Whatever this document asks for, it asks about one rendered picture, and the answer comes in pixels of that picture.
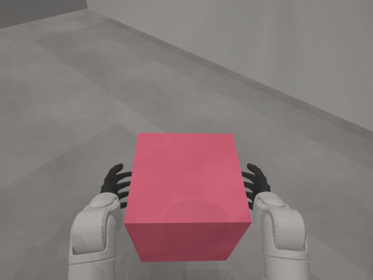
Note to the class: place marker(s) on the robot right hand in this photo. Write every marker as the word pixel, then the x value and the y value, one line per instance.
pixel 259 180

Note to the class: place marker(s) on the right robot forearm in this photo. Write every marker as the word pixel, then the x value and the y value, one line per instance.
pixel 284 239

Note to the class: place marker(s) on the robot left hand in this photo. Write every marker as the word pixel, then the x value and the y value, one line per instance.
pixel 110 183

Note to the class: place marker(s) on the carton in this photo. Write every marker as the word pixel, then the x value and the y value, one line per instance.
pixel 187 200

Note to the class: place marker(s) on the left robot forearm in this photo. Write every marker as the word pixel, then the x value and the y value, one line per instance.
pixel 93 239

